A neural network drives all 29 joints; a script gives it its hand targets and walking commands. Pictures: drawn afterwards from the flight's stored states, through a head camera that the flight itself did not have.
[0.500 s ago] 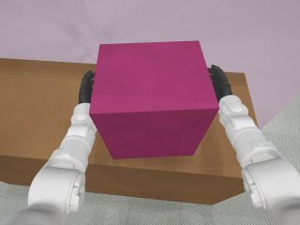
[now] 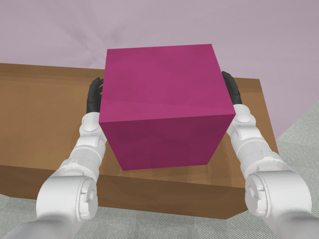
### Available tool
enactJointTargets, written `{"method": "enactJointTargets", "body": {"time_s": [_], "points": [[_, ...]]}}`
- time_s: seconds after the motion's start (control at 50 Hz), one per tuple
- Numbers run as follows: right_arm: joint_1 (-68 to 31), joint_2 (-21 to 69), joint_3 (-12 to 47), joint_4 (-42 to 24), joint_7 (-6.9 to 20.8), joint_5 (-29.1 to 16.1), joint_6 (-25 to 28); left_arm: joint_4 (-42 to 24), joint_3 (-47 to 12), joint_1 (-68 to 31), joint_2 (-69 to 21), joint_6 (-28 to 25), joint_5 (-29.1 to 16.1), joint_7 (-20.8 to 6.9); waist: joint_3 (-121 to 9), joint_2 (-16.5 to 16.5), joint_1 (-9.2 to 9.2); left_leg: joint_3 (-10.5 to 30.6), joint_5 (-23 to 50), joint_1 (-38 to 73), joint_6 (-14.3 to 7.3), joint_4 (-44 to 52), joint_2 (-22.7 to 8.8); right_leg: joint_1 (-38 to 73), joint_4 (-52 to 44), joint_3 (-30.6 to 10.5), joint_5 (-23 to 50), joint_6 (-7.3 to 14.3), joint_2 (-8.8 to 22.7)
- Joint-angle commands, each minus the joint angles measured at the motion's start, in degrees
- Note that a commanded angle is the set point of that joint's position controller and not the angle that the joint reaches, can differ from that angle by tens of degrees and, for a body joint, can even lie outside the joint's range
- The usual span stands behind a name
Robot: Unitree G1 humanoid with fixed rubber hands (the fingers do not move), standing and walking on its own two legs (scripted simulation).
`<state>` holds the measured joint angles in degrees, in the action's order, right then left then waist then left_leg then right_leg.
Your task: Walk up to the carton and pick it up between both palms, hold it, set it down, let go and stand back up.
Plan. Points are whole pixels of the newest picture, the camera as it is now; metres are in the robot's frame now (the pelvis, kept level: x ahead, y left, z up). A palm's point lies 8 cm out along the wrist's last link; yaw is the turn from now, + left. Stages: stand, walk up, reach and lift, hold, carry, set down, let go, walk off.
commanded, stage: reach and lift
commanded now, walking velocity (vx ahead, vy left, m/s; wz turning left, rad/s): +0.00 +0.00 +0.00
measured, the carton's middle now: (162, 113) +0.44 +0.01 +0.02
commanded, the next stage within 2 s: none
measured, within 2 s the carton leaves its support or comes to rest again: leaves its support in 0.68 s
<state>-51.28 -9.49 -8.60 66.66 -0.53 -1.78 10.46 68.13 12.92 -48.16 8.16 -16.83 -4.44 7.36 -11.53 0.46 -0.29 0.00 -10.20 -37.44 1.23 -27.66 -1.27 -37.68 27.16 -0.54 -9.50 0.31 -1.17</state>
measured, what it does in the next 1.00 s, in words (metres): stands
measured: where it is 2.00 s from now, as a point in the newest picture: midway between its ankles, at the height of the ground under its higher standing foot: outside the picture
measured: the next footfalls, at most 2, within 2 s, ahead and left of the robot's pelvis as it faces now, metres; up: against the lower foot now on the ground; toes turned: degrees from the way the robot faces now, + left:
none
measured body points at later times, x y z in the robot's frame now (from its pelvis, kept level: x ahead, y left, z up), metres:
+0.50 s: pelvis +0.00 +0.00 +0.00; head +0.08 +0.01 +0.44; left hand +0.44 +0.19 +0.06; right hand +0.45 -0.17 +0.07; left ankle +0.01 +0.13 -0.73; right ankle +0.02 -0.11 -0.73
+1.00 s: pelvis +0.00 +0.01 +0.00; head +0.04 +0.01 +0.45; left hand +0.42 +0.19 +0.07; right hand +0.44 -0.16 +0.09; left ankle +0.01 +0.13 -0.73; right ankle +0.02 -0.11 -0.73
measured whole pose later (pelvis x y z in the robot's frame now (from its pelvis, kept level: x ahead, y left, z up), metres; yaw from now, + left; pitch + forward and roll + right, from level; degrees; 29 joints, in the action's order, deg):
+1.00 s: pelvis +0.00 +0.01 +0.00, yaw +0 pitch +20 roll -1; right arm -46.8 -9.6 -6.6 62.5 -0.3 -7.1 8.3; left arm 67.3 8.9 -44.3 6.8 -17.9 -9.0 9.1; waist -16.3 0.5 -0.3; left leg 0.0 -10.1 -37.4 1.2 -27.8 -1.3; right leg -37.0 25.8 -0.5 -8.7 0.3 -1.2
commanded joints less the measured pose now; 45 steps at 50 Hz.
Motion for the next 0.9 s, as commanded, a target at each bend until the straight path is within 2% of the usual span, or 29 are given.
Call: {"method": "enactJointTargets", "body": {"time_s": [0.0,0.12,0.22,0.46,0.68,0.88], "points": [[-31.23,37.08,7.67,-11.46,10.16,6.07,4.36,-4.71,-10.74,-36.08,-36.02,-4.48,7.78,-8.61,-42.88,1.9,-5.93,-2.58,23.44,20.35,3.29,-0.72,0.88,26.99,-1.03,3.28,22.91,-0.65,-0.86],[-30.95,36.8,7.9,-10.43,10.43,6.51,4.44,-4.34,-11.21,-35.92,-36.67,-4.55,7.56,-8.3,-42.12,2.37,-5.93,-2.32,23.52,21.74,3.41,-0.45,0.55,25.67,-2.03,3.65,21.29,-0.24,-1.19],[-30.9,37.34,9.19,-10.74,10.38,6.18,4.72,-5.34,-12.38,-35.81,-37.9,-4.49,7.25,-7.97,-43.23,2.46,-6.13,-2.2,25.72,22.57,3.64,-0.99,0.53,25.78,-2.18,3.71,22.79,-0.15,-1.5],[-34.09,39.73,15.15,-17.35,9.32,4.31,8.26,-11.82,-17.69,-39.31,-41.18,-6.2,4.97,-6.81,-50.95,1.68,-6.24,-1.03,32.32,24.8,4.15,-2.79,0.74,28.01,-0.87,3.68,30.11,-0.98,-2.22],[-34.84,40.74,19.57,-19.26,9.13,1.53,7.74,-14.31,-21.8,-41.49,-42.72,-5.39,1.63,-6.01,-51.5,1.13,-6.29,-0.49,30.35,25.31,3.86,-2.88,1.1,27.75,-0.62,2.93,28.23,-1.21,-2.76],[-35.63,40.59,23.55,-21.0,9.09,-2.5,4.25,-21.01,-25.91,-46.07,-43.11,-2.93,-1.49,-5.58,-50.18,1.9,-5.63,0.65,27.62,26.77,3.91,-2.81,1.48,27.49,-0.31,2.09,25.1,-1.09,-3.27]]}}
